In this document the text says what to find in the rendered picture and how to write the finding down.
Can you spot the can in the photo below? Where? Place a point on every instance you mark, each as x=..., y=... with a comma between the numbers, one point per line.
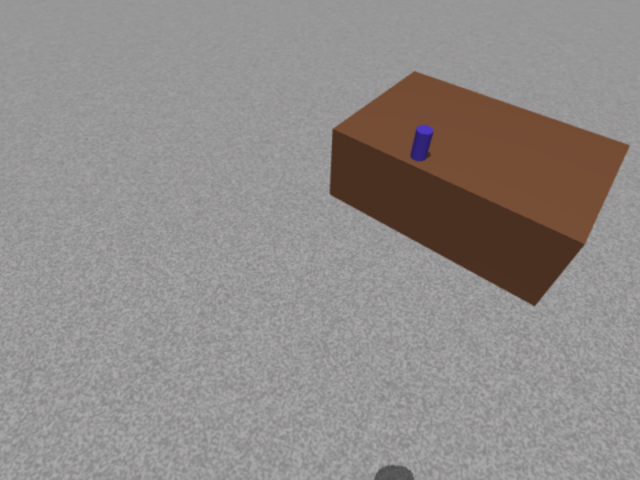
x=421, y=142

